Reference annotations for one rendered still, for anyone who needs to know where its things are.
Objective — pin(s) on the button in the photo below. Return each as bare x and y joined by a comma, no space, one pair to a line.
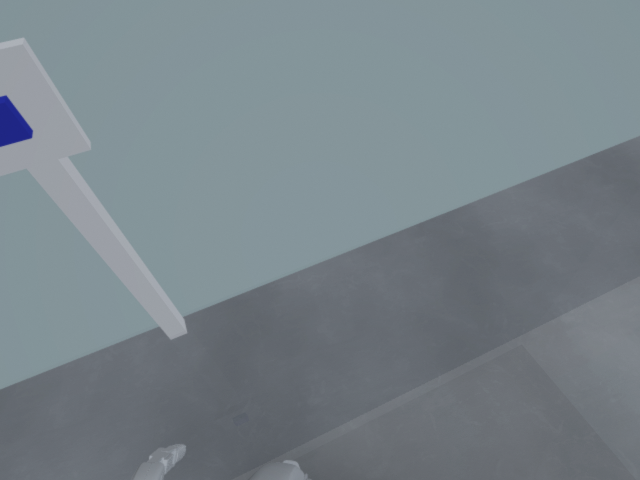
13,127

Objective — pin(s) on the robot left hand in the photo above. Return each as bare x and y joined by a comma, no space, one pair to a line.
159,463

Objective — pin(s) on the left robot shin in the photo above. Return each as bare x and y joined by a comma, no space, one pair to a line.
292,462

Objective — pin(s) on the panel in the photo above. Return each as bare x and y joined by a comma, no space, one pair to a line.
57,135

